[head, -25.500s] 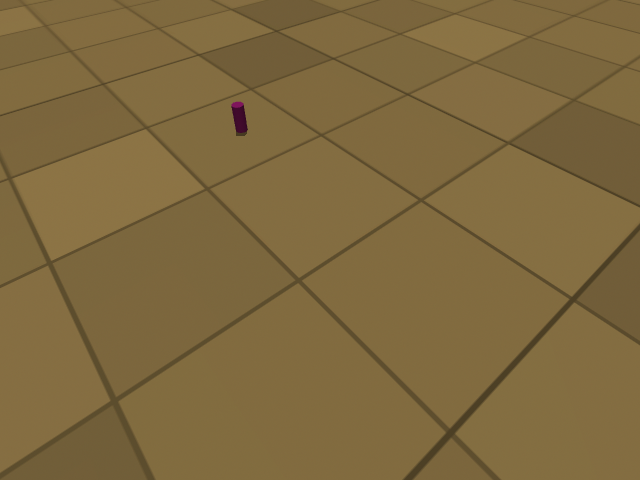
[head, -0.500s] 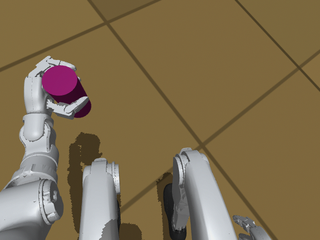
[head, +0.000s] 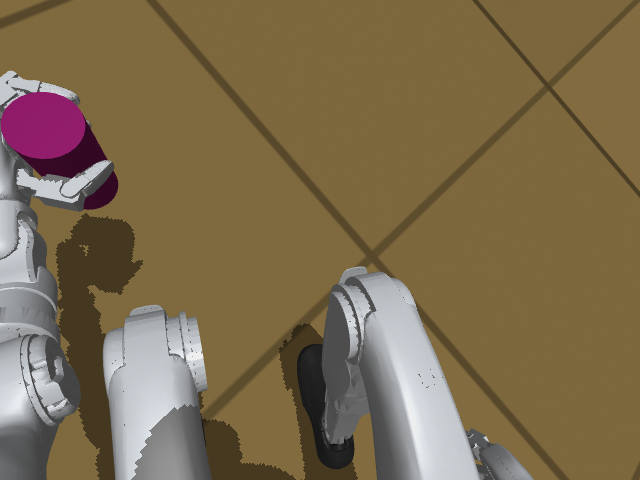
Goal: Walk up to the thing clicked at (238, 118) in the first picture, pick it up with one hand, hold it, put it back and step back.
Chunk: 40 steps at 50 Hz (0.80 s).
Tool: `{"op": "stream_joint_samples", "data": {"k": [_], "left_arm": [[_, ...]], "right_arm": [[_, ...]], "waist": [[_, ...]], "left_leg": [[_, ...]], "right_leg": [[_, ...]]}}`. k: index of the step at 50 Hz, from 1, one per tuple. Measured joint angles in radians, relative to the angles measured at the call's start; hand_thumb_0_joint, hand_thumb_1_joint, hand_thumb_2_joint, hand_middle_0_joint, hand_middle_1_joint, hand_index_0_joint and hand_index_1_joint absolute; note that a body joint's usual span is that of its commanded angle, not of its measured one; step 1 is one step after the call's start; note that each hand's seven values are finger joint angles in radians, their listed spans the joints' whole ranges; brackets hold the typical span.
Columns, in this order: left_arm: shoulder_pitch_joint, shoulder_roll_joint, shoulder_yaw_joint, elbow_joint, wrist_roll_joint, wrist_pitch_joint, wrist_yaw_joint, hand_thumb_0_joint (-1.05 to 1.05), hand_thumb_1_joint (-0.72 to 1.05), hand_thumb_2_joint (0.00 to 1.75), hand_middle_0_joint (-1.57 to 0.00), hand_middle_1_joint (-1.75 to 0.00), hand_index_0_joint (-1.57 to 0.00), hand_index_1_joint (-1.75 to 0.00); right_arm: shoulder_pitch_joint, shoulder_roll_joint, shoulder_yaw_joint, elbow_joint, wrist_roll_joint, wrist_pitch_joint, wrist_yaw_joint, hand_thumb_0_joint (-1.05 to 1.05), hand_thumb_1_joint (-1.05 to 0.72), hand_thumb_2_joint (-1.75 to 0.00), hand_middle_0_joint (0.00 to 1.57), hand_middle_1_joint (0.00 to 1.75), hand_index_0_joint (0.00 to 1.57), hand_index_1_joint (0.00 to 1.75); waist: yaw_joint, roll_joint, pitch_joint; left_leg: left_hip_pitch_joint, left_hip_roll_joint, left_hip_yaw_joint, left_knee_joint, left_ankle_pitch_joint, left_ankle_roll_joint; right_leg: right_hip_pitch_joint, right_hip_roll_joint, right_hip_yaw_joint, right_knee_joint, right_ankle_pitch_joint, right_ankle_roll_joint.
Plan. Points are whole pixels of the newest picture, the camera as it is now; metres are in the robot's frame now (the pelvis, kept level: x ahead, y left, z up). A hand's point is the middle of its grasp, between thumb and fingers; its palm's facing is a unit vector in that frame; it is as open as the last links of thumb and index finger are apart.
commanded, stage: crouch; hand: left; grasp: from the side
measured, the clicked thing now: (70, 160) +0.50 +0.22 -0.10
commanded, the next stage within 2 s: lower in 0.34 s
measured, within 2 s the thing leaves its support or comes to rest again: neither
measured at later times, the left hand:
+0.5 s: hand (81, 159) +0.51 +0.22 -0.12, palm faces +0.08 -1.00 -0.02, open 9.5 cm
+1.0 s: hand (97, 175) +0.52 +0.21 -0.18, palm faces +0.10 -1.00 -0.02, open 9.5 cm
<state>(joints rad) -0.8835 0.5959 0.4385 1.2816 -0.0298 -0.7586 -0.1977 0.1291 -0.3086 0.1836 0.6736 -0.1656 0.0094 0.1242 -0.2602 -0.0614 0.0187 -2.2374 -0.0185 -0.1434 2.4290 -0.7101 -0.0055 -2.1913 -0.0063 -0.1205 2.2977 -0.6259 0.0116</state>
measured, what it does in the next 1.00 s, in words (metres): stands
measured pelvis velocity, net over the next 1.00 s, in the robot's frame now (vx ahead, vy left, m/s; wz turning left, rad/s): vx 0.00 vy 0.01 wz -0.10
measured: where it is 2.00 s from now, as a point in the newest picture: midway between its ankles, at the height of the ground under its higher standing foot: (261, 453)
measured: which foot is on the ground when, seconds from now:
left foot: down 0.00-1.00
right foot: down 0.00-1.00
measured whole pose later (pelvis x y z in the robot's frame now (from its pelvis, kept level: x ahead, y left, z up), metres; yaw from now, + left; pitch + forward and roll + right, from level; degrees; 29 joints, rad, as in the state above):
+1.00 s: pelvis +0.00 +0.01 -0.03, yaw -6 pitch +22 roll -16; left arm -0.92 0.85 0.39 1.47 -0.02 -0.92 -0.08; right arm -0.04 -0.37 0.44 0.56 -0.29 0.06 0.14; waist -0.34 -0.19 0.24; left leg -2.24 -0.02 -0.28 2.57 -0.74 0.00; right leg -2.14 0.02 -0.23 2.33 -0.61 0.05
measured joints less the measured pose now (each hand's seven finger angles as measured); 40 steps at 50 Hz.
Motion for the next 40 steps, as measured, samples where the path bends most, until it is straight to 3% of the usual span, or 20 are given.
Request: {"op": "stream_joint_samples", "data": {"k": [26, 40], "left_arm": [[-0.001, 0.091, -0.018, 0.011, 0.021, -0.034, 0.062, -0.02, -0.34, 1.09, -0.69, -1.05, -0.76, -1.07], [-0.013, 0.196, -0.019, 0.138, 0.011, -0.124, 0.095, -0.02, -0.35, 1.11, -0.70, -1.05, -0.76, -1.07]], "right_arm": [[-0.068, -0.032, 0.095, -0.043, -0.055, 0.046, 0.022, 0.00, -0.92, -0.90, 0.20, 0.30, 0.21, 0.30], [-0.115, -0.052, 0.193, -0.089, -0.095, 0.046, 0.027, 0.00, -0.92, -0.90, 0.20, 0.30, 0.21, 0.30]], "waist": [[-0.037, -0.036, 0.107], [-0.077, -0.103, 0.179]], "left_leg": [[-0.025, -0.002, -0.054, 0.084, -0.011, 0.011], [-0.015, -0.001, -0.099, 0.124, -0.012, 0.006]], "right_leg": [[0.007, 0.011, -0.046, 0.034, 0.005, 0.020], [0.028, 0.022, -0.083, 0.042, 0.023, 0.024]]}}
